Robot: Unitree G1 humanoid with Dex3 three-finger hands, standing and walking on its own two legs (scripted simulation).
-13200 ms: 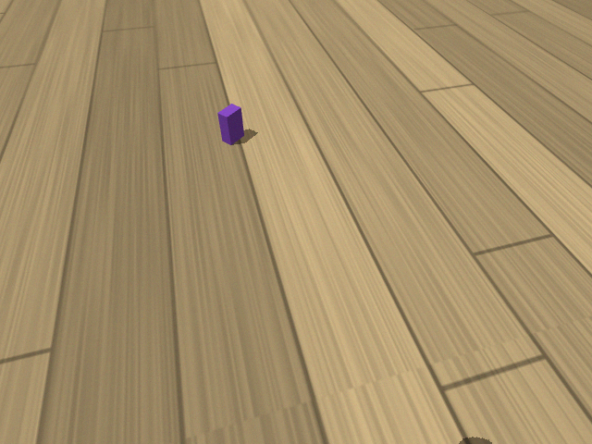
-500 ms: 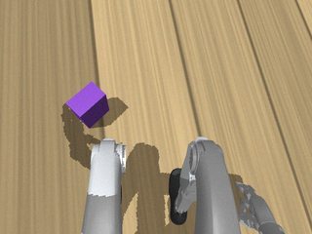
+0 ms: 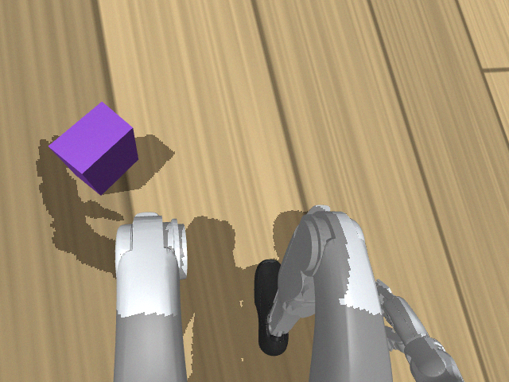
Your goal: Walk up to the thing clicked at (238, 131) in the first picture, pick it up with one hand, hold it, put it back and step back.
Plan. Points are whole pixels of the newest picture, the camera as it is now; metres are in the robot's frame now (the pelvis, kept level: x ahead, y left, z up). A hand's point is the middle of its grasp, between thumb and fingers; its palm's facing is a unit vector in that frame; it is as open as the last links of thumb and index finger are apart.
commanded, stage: approach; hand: left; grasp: from the side
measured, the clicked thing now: (101, 154) +0.46 +0.25 -0.25
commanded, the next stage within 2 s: close in in 0.06 s
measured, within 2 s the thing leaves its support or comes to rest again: neither
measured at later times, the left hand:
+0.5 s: hand (59, 166) +0.41 +0.29 -0.18, palm faces +0.28 -0.96 +0.05, open 17.6 cm
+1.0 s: hand (87, 164) +0.43 +0.26 -0.20, palm faces +0.30 -0.95 +0.02, open 17.5 cm
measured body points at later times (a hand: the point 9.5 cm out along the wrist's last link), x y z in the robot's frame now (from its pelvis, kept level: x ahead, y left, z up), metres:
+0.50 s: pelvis -0.01 +0.01 -0.04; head +0.21 +0.15 +0.32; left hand +0.39 +0.34 -0.18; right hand +0.14 -0.25 -0.10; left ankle +0.08 +0.12 -0.30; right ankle +0.13 -0.13 -0.30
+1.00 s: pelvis -0.02 +0.02 -0.05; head +0.21 +0.17 +0.30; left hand +0.40 +0.31 -0.20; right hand +0.11 -0.25 -0.08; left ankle +0.08 +0.12 -0.30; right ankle +0.13 -0.13 -0.30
